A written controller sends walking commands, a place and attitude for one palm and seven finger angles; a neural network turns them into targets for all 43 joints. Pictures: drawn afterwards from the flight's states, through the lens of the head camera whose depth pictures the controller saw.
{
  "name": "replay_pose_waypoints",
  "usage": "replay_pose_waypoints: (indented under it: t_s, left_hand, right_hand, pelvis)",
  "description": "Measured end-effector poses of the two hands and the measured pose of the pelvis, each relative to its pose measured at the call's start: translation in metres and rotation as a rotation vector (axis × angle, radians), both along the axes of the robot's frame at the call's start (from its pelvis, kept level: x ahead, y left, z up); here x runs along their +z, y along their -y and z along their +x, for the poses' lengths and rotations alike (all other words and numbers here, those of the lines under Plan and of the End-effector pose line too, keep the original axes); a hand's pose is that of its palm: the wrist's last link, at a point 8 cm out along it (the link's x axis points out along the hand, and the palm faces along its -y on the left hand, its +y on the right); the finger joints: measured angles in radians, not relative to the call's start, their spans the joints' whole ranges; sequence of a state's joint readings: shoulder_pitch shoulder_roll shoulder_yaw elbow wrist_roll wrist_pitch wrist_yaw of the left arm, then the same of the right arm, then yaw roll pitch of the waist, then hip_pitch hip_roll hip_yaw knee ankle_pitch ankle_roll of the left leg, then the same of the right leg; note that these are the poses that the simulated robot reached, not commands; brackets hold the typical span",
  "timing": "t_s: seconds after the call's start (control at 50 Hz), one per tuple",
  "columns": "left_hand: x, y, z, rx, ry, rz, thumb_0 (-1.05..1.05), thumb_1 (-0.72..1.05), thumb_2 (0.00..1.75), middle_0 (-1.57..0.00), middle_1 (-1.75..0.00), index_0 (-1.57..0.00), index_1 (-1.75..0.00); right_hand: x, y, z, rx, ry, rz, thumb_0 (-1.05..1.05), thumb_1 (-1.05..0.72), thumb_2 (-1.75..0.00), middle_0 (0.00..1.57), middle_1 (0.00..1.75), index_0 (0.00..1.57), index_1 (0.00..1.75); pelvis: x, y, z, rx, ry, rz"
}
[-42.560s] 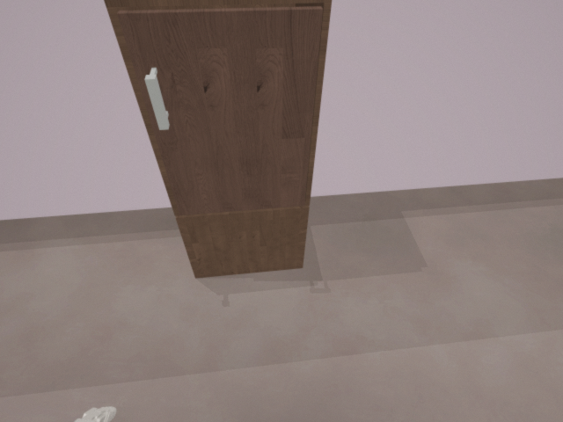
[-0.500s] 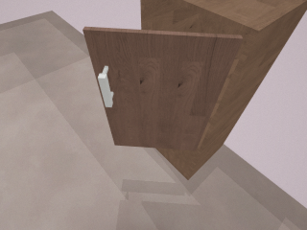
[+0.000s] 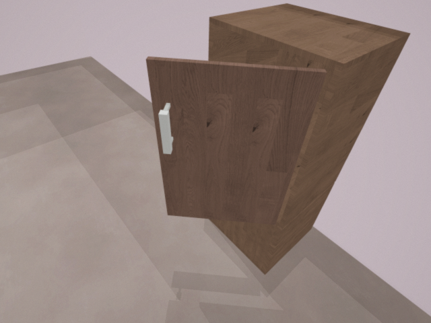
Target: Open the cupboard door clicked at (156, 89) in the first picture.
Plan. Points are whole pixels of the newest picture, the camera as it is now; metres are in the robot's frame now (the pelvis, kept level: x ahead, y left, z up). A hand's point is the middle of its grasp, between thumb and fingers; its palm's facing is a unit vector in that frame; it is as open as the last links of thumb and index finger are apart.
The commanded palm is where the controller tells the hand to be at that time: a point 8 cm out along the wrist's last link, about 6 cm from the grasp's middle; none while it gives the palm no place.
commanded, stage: come to a stop and stand still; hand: left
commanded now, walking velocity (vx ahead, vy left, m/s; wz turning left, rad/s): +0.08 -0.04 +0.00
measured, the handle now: (167, 128) +0.57 +0.16 +0.08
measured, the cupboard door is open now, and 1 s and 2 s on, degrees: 44 44 44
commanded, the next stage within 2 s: look again from close up in 0.70 s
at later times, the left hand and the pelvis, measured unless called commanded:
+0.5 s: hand out of the picture -0.01 +0.17 -0.17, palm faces +0.00 -0.99 -0.17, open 7.4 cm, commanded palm none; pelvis +0.00 +0.00 +0.00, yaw -2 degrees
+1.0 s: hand out of the picture -0.01 +0.17 -0.17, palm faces +0.01 -0.99 -0.17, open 7.3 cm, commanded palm none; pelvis -0.01 +0.01 +0.01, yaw -1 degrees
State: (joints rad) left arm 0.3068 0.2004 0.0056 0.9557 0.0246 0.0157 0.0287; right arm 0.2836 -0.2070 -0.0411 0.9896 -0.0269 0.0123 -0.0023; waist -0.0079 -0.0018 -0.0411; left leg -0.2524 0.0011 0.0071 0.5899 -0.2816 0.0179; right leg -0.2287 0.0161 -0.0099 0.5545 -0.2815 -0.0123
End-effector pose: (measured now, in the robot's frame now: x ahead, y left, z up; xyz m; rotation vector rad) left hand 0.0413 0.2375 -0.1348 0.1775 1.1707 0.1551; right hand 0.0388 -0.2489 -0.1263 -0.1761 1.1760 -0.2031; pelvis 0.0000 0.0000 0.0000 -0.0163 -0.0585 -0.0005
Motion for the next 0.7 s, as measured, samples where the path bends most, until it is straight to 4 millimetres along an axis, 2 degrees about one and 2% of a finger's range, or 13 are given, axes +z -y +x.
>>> replay_pose_waypoints:
  t_s: [0.16, 0.3, 0.4, 0.54, 0.64, 0.7]
  left_hand:
    - [-0.01, -0.009, -0.035, -0.004, -0.116, -0.043, 0.0, 0.91, 0.9, -0.2, -0.3, -0.2, -0.3]
    - [-0.011, -0.006, -0.058, -0.011, -0.219, -0.047, 0.0, 0.91, 0.9, -0.2, -0.3, -0.2, -0.3]
    - [-0.007, 0.006, -0.06, -0.001, -0.226, -0.044, 0.0, 0.91, 0.9, -0.2, -0.3, -0.2, -0.3]
    - [-0.005, 0.029, -0.059, 0.019, -0.205, -0.059, 0.0, 0.91, 0.9, -0.2, -0.3, -0.2, -0.3]
    - [-0.006, 0.041, -0.053, 0.014, -0.195, -0.082, 0.0, 0.91, 0.9, -0.2, -0.3, -0.2, -0.3]
    - [-0.006, 0.042, -0.051, 0.012, -0.195, -0.081, 0.01, 0.92, 0.9, -0.2, -0.3, -0.2, -0.3]
  right_hand:
    - [-0.003, -0.035, -0.053, -0.048, -0.132, 0.028, 0.01, -0.91, -0.9, 0.2, 0.3, 0.2, 0.3]
    - [-0.007, -0.046, -0.074, -0.106, -0.183, 0.054, 0.01, -0.91, -0.9, 0.2, 0.3, 0.2, 0.3]
    - [-0.01, -0.039, -0.074, -0.115, -0.196, 0.064, 0.01, -0.91, -0.9, 0.2, 0.3, 0.2, 0.3]
    - [-0.013, -0.024, -0.058, -0.09, -0.181, 0.068, 0.01, -0.91, -0.9, 0.2, 0.3, 0.2, 0.3]
    - [-0.01, -0.024, -0.046, -0.077, -0.158, 0.074, 0.01, -0.91, -0.9, 0.2, 0.3, 0.2, 0.3]
    - [-0.009, -0.025, -0.044, -0.07, -0.158, 0.071, 0.01, -0.92, -0.9, 0.2, 0.3, 0.2, 0.3]
  pelvis:
    - [0.003, -0.018, -0.003, -0.016, -0.012, 0.001]
    - [0.004, -0.016, -0.001, -0.041, -0.012, 0.015]
    - [0.004, -0.007, -0.001, -0.038, -0.016, 0.013]
    - [0.005, 0.003, -0.001, -0.031, -0.024, 0.01]
    - [0.007, 0.006, 0.0, -0.03, -0.023, 0.01]
    - [0.008, 0.006, 0.001, -0.028, -0.02, 0.01]
